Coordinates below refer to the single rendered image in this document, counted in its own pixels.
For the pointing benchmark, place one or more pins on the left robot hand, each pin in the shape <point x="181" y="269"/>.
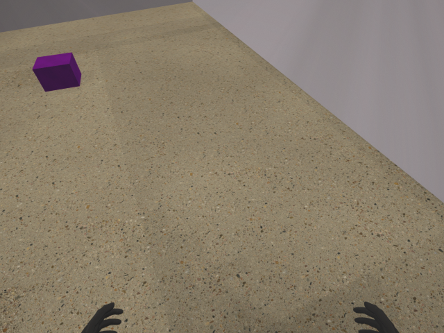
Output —
<point x="98" y="322"/>

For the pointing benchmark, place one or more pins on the right robot hand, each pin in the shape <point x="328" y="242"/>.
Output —
<point x="381" y="322"/>

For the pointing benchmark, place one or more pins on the carton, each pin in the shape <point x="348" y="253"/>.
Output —
<point x="57" y="71"/>

